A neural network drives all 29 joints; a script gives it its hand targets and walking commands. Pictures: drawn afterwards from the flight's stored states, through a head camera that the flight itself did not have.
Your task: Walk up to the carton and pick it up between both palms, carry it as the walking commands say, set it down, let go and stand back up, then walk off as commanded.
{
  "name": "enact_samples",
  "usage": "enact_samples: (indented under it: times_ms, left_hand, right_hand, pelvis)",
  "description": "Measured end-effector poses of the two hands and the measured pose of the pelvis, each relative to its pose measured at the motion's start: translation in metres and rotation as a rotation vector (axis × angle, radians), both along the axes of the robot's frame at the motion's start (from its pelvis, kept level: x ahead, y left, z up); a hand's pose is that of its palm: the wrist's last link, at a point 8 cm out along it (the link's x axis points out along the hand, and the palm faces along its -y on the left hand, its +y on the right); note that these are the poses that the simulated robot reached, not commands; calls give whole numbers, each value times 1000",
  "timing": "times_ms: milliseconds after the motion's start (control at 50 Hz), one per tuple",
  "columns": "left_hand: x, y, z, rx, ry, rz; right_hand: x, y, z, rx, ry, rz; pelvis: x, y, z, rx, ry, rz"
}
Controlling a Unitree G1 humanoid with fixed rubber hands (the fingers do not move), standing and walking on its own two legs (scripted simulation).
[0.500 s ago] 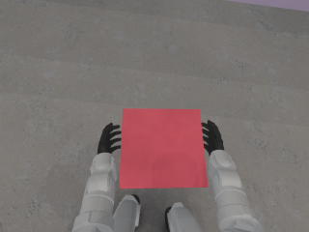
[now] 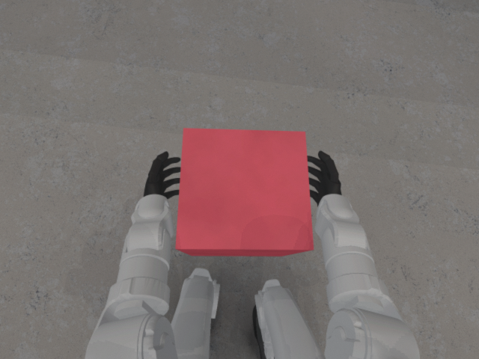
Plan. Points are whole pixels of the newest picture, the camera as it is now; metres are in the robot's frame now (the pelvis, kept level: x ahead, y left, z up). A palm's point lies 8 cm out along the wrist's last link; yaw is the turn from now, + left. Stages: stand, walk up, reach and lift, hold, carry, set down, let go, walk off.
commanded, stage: set down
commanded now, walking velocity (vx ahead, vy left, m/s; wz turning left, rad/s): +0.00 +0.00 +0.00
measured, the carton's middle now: (240, 202) +0.40 +0.02 -0.15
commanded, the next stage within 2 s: none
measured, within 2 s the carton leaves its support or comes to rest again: neither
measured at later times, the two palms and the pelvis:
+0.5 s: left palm (156, 198) +0.40 +0.19 -0.17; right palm (301, 197) +0.41 -0.11 -0.16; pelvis +0.01 +0.01 -0.06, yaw -2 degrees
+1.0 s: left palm (159, 201) +0.42 +0.20 -0.26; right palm (285, 196) +0.44 -0.10 -0.25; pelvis -0.04 +0.01 -0.15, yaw -2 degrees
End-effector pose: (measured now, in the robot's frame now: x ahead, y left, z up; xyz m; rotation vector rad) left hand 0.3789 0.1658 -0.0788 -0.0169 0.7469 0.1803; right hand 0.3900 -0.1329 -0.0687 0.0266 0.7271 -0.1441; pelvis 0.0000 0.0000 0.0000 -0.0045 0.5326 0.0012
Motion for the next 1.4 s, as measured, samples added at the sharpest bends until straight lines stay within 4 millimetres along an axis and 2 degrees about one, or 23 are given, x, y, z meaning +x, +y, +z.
enact_samples:
  times_ms: [80,200,320,440,580,660,880,1000,1160,1300,1400]
  left_hand:
    - [7,3,-19,2,-14,-4]
    - [8,25,-42,11,-30,43]
    - [6,40,-60,-6,-21,74]
    - [15,31,-79,-20,-9,34]
    - [28,14,-104,-19,-37,-10]
    - [28,17,-120,-10,-55,-2]
    - [25,43,-157,0,-43,55]
    - [40,35,-178,-11,-31,36]
    - [59,19,-204,8,-44,-4]
    - [55,26,-235,23,-23,19]
    - [51,34,-264,13,-18,30]
  right_hand:
    - [10,4,-20,3,-12,15]
    - [28,27,-42,10,-27,68]
    - [31,42,-61,-1,-17,96]
    - [24,32,-79,-43,-3,68]
    - [24,14,-104,-64,-30,36]
    - [28,17,-119,-47,-47,47]
    - [43,44,-157,-28,-34,98]
    - [51,36,-177,-54,-20,86]
    - [60,20,-206,-29,-32,39]
    - [62,27,-243,3,-10,49]
    - [59,34,-272,-4,-3,64]
  pelvis:
    - [6,-5,-13,8,57,-17]
    - [13,-9,-29,12,127,-21]
    - [17,-6,-41,-7,159,-6]
    - [12,5,-55,-31,168,3]
    - [-5,16,-80,-38,162,-12]
    - [-16,19,-96,-35,158,-21]
    - [-38,17,-134,-36,135,-10]
    - [-42,13,-149,-41,147,-4]
    - [-37,9,-166,-35,174,-26]
    - [-36,8,-180,-15,170,-46]
    - [-44,6,-190,-6,103,-52]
